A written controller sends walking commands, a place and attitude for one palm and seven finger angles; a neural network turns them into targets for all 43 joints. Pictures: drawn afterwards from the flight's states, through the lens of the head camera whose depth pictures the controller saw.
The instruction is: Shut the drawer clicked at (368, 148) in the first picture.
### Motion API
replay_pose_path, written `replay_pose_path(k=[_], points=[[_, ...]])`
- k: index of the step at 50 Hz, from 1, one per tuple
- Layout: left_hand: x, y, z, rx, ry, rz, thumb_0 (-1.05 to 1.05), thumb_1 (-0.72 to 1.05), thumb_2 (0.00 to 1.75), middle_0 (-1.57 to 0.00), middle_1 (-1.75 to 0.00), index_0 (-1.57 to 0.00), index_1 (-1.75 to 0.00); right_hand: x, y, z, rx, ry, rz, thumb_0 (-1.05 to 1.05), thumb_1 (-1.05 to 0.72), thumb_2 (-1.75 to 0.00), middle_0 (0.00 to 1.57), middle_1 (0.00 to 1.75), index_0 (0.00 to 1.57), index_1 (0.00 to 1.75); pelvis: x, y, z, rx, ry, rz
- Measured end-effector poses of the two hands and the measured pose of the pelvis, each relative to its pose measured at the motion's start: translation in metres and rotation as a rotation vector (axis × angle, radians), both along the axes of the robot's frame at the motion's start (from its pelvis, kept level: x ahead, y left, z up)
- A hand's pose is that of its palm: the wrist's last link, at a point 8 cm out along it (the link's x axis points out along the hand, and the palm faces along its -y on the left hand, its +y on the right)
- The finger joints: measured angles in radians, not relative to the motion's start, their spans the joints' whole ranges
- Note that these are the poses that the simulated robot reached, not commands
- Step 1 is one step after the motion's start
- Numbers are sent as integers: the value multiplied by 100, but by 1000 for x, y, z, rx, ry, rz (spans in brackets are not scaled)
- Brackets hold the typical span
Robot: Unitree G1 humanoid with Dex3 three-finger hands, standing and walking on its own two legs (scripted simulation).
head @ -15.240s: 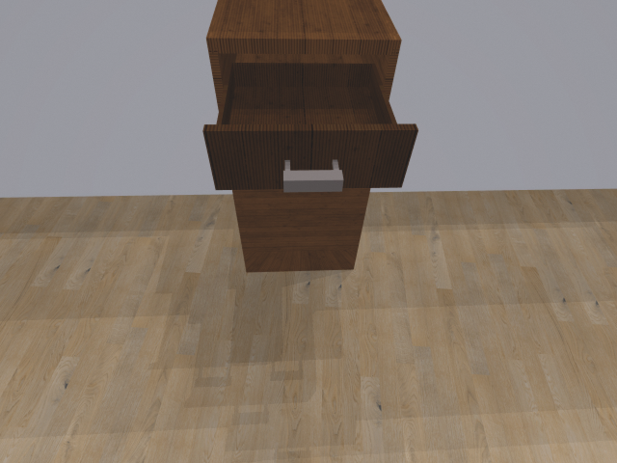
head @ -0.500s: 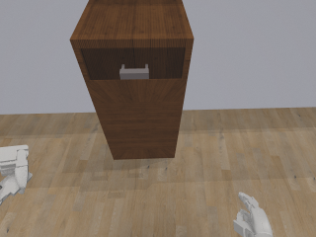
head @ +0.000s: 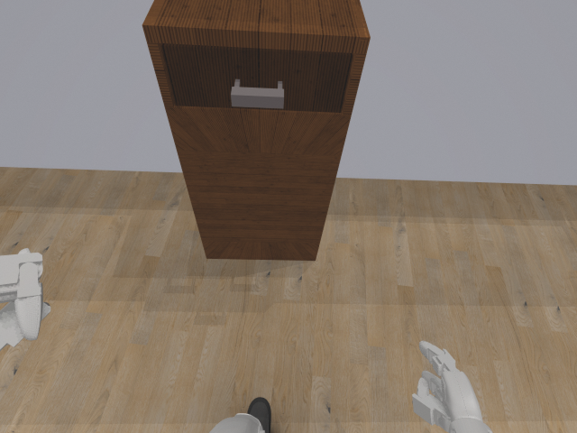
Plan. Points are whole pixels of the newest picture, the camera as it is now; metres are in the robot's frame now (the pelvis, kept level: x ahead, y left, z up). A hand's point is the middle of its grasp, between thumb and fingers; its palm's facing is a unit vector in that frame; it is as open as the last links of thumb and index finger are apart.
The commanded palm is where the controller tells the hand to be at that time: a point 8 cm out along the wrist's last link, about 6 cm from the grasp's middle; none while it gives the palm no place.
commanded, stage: step back with the hand held close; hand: left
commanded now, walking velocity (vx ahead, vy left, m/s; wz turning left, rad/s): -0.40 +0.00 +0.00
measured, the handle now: (258, 91) +0.73 +0.14 +0.03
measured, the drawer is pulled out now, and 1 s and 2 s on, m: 0.00 0.00 0.00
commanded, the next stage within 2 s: stop stepping back and stand still in 0.32 s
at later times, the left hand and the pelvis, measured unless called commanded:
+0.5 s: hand out of the picture +0.09 +0.26 +0.17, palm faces +0.29 -0.85 -0.44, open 3.3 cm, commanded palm +0.02 +0.30 +0.19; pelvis -0.11 +0.02 +0.00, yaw +0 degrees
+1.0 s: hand out of the picture +0.00 +0.28 +0.18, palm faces +0.25 -0.83 -0.49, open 3.3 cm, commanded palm -0.05 +0.33 +0.19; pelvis -0.20 +0.06 +0.01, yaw -5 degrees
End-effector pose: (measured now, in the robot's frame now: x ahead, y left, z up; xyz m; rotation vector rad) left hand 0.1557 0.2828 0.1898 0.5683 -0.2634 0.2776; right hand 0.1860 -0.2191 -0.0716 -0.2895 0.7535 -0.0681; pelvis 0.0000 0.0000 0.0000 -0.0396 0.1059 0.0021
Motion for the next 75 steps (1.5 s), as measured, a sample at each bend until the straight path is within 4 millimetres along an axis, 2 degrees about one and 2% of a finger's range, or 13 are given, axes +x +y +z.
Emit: replay_pose_path(k=[7, 12, 16, 22, 27, 31, 37, 40, 44, 51, 59, 68, 75], points=[[-29, -20, 5, 20, -5, -119, 2, 88, 90, -140, -160, -141, -160, -32, -7, 3, 37, -28, -49, 1, -90, -89, 20, 30, 20, 30, -37, -7, -3, -40, -72, 5], [-59, -4, 7, 8, -58, -70, 2, 88, 90, -140, -160, -141, -160, -64, -18, 9, -18, -30, -95, 1, -90, -89, 20, 30, 20, 30, -41, 0, -4, -38, -101, 23], [-68, 18, 0, -50, -115, -13, 1, 88, 90, -141, -160, -141, -160, -86, -21, 7, -80, 1, -122, 1, -90, -89, 20, 30, 20, 30, -47, 13, -6, -42, -120, 30], [-78, 31, -5, -66, -72, -21, 2, 89, 90, -141, -160, -141, -160, -113, -2, 16, -69, -20, -91, 1, -90, -89, 20, 30, 20, 30, -89, 22, 0, -50, -98, 6], [-120, 19, 0, -19, -38, -103, 2, 89, 90, -140, -160, -141, -160, -138, 17, 14, -17, -63, -64, 1, -90, -89, 20, 30, 20, 30, -123, 27, -5, -39, -82, -14], [-146, 29, 4, -49, -69, -86, 2, 88, 90, -141, -160, -141, -160, -168, 27, 10, -32, -10, -106, 1, -90, -89, 20, 30, 20, 30, -128, 40, -3, -29, -100, -53], [-133, 65, -12, -158, -106, 32, 1, 88, 90, -141, -160, -142, -160, -211, 46, 7, -21, -8, -145, 1, -90, -89, 20, 30, 20, 30, -153, 57, 1, -8, -132, -46], [-138, 58, -6, -163, -55, -7, 2, 89, 90, -141, -160, -141, -160, -231, 57, 18, 18, -7, -144, 1, -90, -89, 20, 30, 20, 30, -163, 58, 14, -10, -130, -54], [-161, 38, 9, -117, 7, -111, 2, 89, 90, -140, -160, -141, -160, -249, 61, 28, 29, -12, -147, 1, -90, -89, 20, 30, 20, 30, -173, 60, 23, -23, -116, -72], [-194, 50, 12, -3, -3, -74, 2, 88, 90, -141, -160, -141, -160, -260, 42, 4, -9, 21, -159, 1, -90, -89, 20, 30, 20, 30, -201, 65, 4, 2, -118, -80], [-192, 73, -13, -157, -117, 24, 2, 89, 90, -141, -160, -141, -160, -267, 35, 0, -91, 13, -186, 1, -90, -89, 20, 30, 20, 30, -191, 79, -7, 11, -139, -23], [-182, 71, 15, 42, -67, -10, 2, 89, 90, -141, -160, -141, -160, -244, 74, -7, 51, -6, -121, 1, -90, -89, 20, 30, 20, 30, -184, 77, -1, 41, -119, -8], [-175, 72, 0, -11, 41, 61, 1, 88, 90, -141, -160, -141, -160, -216, 82, -24, 92, 62, -83, 1, -90, -89, 20, 30, 20, 30, -163, 79, 1, 25, -102, -8]])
